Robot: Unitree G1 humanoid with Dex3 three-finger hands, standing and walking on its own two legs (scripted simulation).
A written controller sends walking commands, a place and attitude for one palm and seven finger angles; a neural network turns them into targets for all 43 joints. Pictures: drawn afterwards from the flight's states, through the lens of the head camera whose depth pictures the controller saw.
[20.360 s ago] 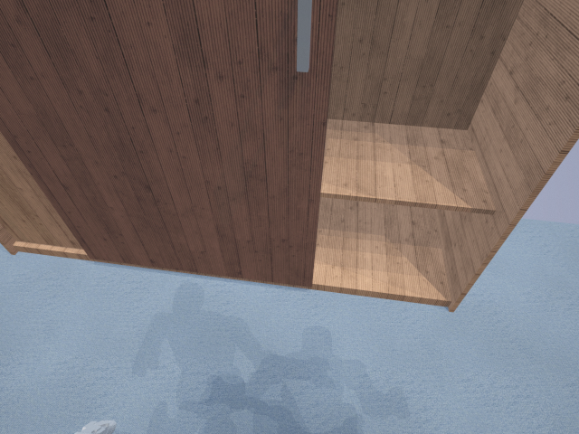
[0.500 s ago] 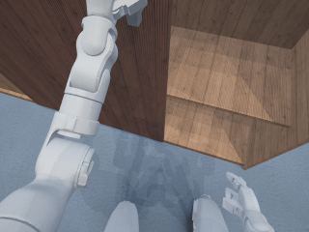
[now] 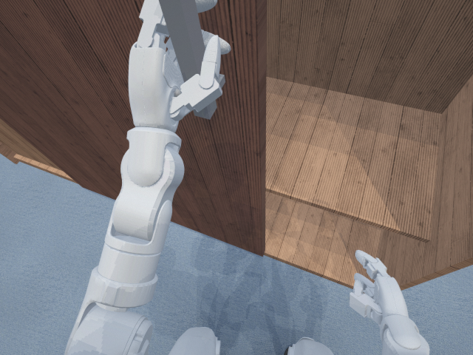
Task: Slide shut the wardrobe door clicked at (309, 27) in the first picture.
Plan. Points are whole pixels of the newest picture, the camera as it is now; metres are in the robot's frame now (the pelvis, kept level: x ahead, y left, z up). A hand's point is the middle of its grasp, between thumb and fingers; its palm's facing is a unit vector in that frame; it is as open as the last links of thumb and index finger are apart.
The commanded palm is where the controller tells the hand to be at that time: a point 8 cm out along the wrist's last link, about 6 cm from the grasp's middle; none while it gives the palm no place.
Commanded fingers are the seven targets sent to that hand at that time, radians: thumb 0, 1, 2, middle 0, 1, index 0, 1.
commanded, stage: step sideways, sliding the door along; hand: left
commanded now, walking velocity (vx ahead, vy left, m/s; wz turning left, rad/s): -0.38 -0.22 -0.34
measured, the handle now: (201, 45) +0.42 +0.10 +0.26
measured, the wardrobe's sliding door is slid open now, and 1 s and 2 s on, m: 0.42 0.12 0.00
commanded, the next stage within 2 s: stop walking and hold the door there in 1.72 s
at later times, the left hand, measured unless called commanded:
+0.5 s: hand (357, 130) +0.33 -0.07 +0.23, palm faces -0.27 -0.95 -0.17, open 8.0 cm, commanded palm +0.33 -0.04 +0.23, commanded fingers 0.00 0.90 0.90 -0.45 -1.40 -0.45 -1.40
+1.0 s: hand out of the picture +0.30 -0.21 +0.24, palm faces -0.20 -0.98 -0.08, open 7.0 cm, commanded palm +0.29 -0.20 +0.24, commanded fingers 0.00 0.90 0.90 -0.45 -1.40 -0.45 -1.40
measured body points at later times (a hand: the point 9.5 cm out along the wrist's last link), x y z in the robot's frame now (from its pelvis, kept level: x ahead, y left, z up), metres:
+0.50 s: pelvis +0.01 -0.06 -0.01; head +0.09 -0.10 +0.43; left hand +0.34 -0.02 +0.24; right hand +0.24 -0.26 -0.11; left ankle +0.01 +0.15 -0.73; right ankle +0.03 -0.15 -0.71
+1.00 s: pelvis -0.10 -0.20 -0.01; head -0.05 -0.23 +0.43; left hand +0.30 -0.15 +0.25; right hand +0.03 -0.45 -0.13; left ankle -0.06 +0.01 -0.73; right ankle -0.11 -0.30 -0.73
